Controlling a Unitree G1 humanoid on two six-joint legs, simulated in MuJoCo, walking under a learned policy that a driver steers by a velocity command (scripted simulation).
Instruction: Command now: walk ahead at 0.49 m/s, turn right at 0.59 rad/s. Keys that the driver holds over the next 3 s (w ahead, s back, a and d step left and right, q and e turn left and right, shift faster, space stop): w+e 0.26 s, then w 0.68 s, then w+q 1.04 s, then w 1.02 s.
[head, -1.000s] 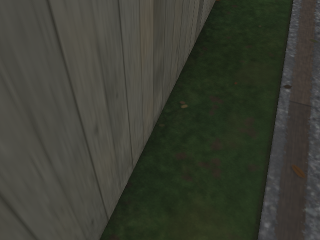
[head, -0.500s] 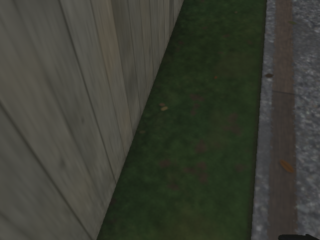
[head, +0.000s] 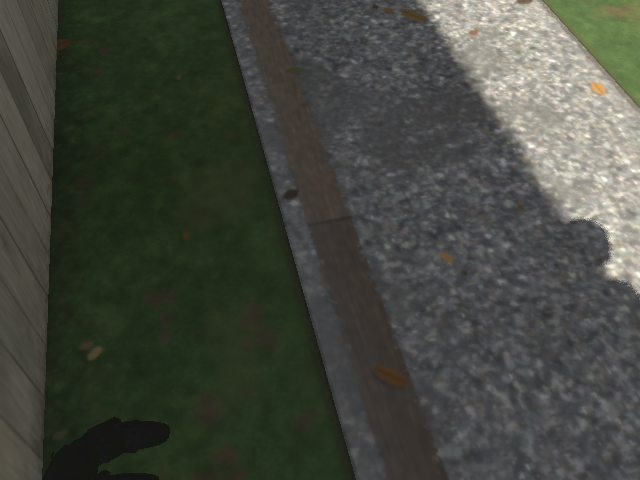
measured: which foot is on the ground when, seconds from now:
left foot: down 0.00-0.06, up 0.08-0.60, down 0.62-1.00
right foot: up 0.00-0.04, down 0.06-0.62, up 0.64-1.00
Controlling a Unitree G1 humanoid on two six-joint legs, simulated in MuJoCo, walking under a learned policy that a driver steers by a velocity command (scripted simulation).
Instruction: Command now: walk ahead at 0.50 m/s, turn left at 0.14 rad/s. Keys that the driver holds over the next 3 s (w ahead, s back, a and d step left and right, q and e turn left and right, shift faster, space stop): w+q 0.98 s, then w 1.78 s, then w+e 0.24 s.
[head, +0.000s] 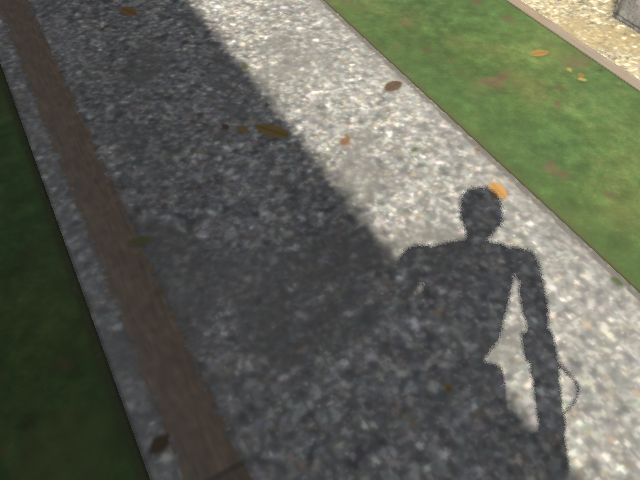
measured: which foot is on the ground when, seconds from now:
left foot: down 0.00-0.12, up 0.14-0.62, down 0.64-1.00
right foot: up 0.00-0.08, down 0.10-0.66, up 0.68-1.00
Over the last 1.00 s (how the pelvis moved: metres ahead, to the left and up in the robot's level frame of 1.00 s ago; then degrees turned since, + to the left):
0.59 -0.17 0.01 -15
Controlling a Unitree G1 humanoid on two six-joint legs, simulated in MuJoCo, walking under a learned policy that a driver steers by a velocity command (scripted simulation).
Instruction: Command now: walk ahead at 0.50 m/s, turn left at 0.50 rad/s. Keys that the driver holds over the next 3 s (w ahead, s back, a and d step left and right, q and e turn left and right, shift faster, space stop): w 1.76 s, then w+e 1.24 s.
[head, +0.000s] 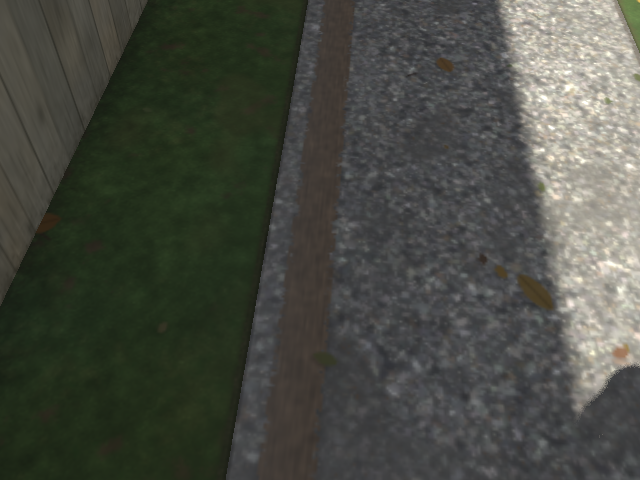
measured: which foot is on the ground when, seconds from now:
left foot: down 0.00-0.18, up 0.20-0.68, down 0.70-1.00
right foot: up 0.00-0.16, down 0.18-0.70, up 0.72-1.00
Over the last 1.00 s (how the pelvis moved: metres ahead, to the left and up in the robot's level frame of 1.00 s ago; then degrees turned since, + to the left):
0.51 0.09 0.00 33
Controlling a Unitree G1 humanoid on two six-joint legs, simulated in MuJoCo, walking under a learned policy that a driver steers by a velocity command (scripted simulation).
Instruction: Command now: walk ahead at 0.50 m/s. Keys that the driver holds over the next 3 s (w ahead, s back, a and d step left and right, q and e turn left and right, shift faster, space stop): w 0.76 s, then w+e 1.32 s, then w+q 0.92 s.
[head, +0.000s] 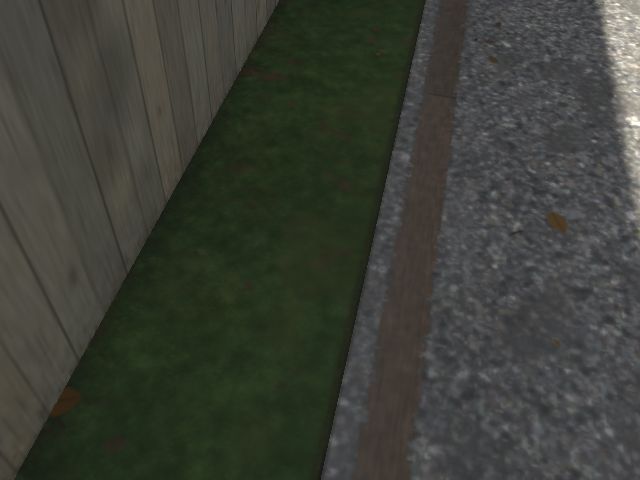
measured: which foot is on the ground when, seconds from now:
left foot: down 0.00-0.26, up 0.28-0.78, down 0.80-1.00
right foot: up 0.00-0.24, down 0.26-0.82, up 0.84-1.00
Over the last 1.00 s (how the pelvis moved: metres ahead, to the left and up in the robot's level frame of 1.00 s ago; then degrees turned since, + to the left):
0.53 0.04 0.00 6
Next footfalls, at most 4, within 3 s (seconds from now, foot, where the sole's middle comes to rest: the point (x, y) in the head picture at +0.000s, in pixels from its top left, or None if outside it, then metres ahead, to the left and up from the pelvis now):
0.26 right None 0.31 -0.11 -0.79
0.80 left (277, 433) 0.61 0.08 -0.79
1.36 right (371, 336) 0.86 -0.15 -0.79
1.90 left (362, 223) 1.23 -0.15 -0.79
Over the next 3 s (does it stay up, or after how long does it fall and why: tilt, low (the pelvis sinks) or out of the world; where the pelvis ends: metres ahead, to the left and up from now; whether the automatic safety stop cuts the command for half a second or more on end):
stays up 1.49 -0.48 -0.02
